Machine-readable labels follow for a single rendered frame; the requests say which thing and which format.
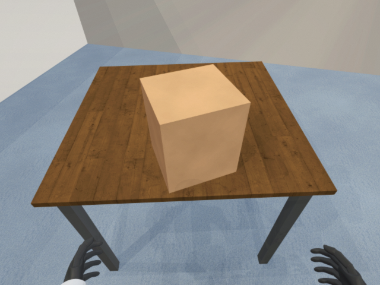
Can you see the table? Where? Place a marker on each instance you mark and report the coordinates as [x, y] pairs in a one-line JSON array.
[[106, 155]]

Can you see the robot left hand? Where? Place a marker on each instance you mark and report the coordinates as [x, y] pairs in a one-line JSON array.
[[78, 266]]

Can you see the robot right hand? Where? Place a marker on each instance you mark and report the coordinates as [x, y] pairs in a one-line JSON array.
[[342, 269]]

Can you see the carton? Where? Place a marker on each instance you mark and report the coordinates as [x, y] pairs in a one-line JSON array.
[[196, 119]]

